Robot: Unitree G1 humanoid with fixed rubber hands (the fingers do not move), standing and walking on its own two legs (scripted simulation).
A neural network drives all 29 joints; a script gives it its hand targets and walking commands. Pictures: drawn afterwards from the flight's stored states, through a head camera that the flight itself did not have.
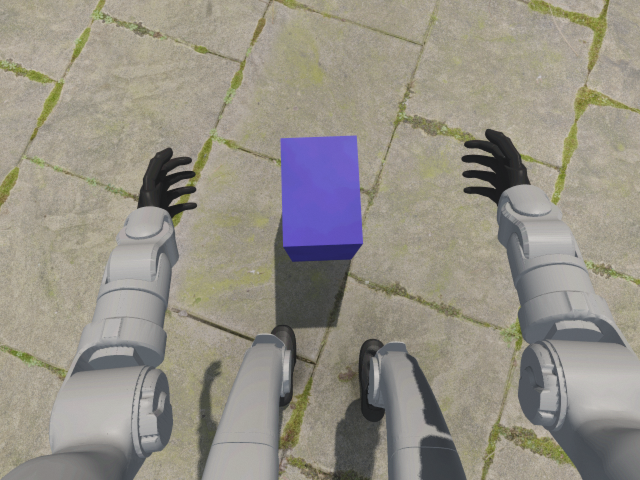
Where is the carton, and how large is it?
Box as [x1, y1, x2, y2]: [280, 135, 362, 261]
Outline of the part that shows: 356,135 280,138 283,246 292,261 350,259 361,245 362,233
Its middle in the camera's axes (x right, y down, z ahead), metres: +0.01 -0.08 +0.95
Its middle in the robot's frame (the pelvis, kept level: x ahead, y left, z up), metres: +0.53 +0.03 -0.55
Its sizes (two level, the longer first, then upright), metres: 0.237 0.165 0.288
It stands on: the floor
